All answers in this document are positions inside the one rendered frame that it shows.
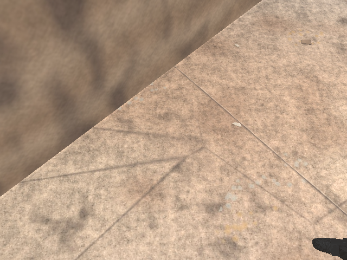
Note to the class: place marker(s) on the robot right hand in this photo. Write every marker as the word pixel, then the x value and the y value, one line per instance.
pixel 333 246

